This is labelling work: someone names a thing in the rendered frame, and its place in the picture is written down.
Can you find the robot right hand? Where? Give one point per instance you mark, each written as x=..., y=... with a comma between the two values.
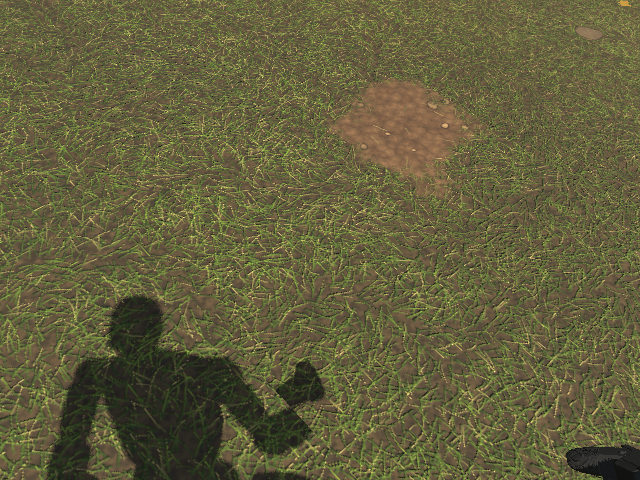
x=609, y=462

